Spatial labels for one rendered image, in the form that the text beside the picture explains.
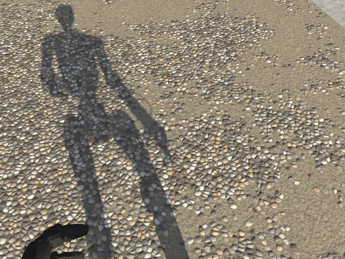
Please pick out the left robot hand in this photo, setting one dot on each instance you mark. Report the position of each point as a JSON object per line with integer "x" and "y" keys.
{"x": 52, "y": 238}

